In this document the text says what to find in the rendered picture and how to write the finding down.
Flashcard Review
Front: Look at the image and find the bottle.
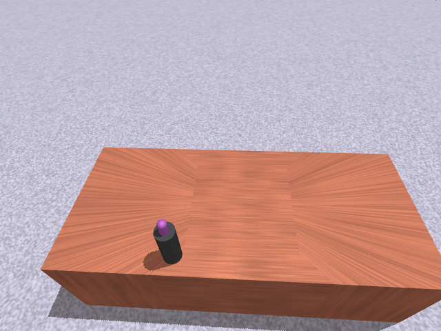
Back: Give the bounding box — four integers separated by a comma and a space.
153, 219, 183, 264

